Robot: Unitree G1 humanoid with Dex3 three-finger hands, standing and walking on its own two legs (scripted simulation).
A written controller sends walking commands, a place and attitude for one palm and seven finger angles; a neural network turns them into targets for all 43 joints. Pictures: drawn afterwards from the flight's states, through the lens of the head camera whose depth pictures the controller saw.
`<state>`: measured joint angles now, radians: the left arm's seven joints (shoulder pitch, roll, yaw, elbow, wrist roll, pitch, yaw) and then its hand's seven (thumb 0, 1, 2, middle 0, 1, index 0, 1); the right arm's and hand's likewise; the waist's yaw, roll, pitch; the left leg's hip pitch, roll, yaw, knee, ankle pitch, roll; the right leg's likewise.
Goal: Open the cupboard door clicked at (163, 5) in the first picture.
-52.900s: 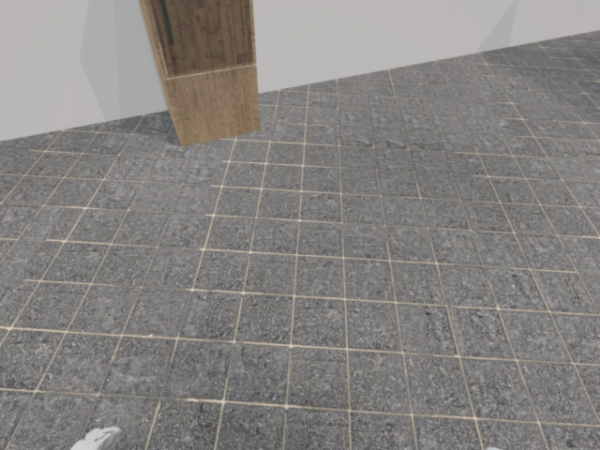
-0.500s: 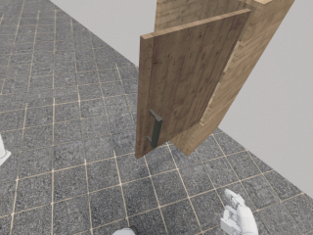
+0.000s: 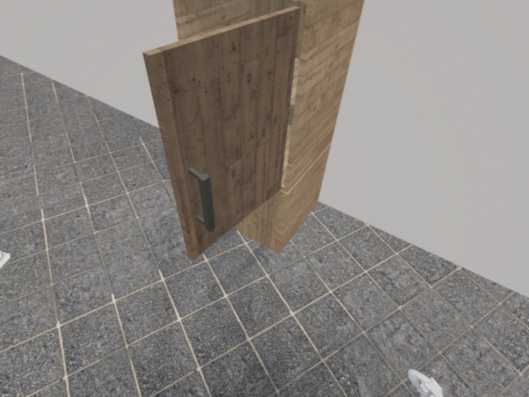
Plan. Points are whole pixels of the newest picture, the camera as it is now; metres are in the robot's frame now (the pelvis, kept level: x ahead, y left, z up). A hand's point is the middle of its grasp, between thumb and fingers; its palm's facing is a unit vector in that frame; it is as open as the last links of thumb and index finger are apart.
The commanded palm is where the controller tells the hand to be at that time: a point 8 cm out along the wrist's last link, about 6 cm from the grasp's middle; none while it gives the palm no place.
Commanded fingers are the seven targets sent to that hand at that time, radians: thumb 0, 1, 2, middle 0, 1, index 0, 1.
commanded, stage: stop stepping back and stand still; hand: left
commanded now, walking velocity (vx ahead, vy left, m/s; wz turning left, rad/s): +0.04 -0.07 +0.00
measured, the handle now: (201, 200) +0.58 +0.15 -0.09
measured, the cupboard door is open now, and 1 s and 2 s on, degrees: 82 82 82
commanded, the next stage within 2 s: let the arm hang, fingers relaxed in 1.22 s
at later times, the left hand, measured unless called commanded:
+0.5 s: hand (12, 334) +0.15 +0.24 +0.17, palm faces +0.48 -0.75 -0.45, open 7.4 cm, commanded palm +0.09 +0.28 +0.20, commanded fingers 0.00 0.90 0.90 -0.20 -0.30 -0.20 -0.30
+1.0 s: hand out of the picture +0.14 +0.30 +0.17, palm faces +0.43 -0.78 -0.45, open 7.4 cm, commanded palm +0.07 +0.33 +0.20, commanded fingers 0.00 0.90 0.90 -0.20 -0.30 -0.20 -0.30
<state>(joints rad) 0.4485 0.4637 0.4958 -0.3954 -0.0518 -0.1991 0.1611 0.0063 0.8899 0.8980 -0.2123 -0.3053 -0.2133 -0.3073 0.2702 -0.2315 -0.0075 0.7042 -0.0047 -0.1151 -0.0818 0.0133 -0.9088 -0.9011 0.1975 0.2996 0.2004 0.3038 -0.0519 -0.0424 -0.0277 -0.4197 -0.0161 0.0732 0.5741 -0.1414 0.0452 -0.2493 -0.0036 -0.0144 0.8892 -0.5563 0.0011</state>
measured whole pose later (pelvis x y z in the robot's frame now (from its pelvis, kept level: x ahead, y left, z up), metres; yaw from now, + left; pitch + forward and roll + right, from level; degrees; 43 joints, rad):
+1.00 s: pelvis -0.06 +0.03 +0.02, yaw +1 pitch -1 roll +0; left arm 0.54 0.38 0.39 -0.46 -0.02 -0.18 0.15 0.01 0.89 0.90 -0.21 -0.30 -0.21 -0.31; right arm 0.27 -0.18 0.04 0.63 0.00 -0.11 -0.07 0.01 -0.91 -0.90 0.20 0.30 0.20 0.30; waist 0.00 -0.02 0.03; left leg -0.21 -0.03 0.09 0.45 -0.23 0.06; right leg -0.24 -0.01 -0.09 0.45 -0.20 -0.02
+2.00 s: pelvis -0.06 -0.02 +0.02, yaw +3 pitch -2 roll +0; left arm 0.19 0.29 0.02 1.14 0.02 0.00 0.01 0.00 0.92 0.90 -0.20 -0.30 -0.20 -0.30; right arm 0.25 -0.27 0.00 1.12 -0.02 0.03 0.00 0.01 -0.91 -0.90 0.20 0.30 0.20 0.30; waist -0.01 0.05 0.06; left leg -0.17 0.02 0.05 0.40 -0.19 0.00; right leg -0.18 0.04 -0.13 0.37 -0.17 -0.09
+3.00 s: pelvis -0.01 -0.01 +0.03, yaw +2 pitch -1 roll +0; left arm 0.13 0.29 0.01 1.15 0.01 -0.03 0.01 0.00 0.91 0.90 -0.20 -0.30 -0.20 -0.30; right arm 0.14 -0.30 0.01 1.14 -0.02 0.00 -0.01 0.00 -0.91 -0.90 0.20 0.30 0.20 0.30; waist -0.01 0.02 0.05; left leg -0.07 0.01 0.06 0.29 -0.21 0.00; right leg -0.09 0.04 -0.12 0.29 -0.20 -0.07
